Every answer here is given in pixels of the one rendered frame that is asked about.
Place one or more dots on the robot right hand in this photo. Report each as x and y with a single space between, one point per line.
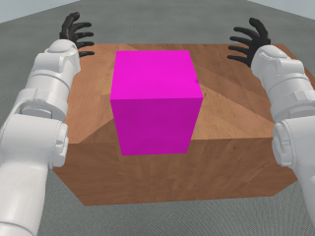
258 40

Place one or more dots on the right robot upper arm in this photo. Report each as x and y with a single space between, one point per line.
293 146

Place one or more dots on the left robot forearm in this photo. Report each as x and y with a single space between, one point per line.
49 84

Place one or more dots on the robot left hand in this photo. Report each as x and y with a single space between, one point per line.
68 30

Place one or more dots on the right robot forearm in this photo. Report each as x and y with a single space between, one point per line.
287 87

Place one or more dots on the left robot upper arm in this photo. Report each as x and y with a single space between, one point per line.
30 147

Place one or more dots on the pedestal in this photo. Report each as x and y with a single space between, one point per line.
230 154

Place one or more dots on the carton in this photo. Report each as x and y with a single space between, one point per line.
155 100

